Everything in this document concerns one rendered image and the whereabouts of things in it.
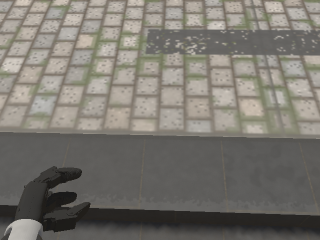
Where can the robot left forearm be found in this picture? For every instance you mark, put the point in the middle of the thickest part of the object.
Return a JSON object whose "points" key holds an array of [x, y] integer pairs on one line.
{"points": [[24, 229]]}

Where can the left robot hand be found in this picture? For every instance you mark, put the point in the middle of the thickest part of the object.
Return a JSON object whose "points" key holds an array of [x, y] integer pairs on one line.
{"points": [[37, 201]]}

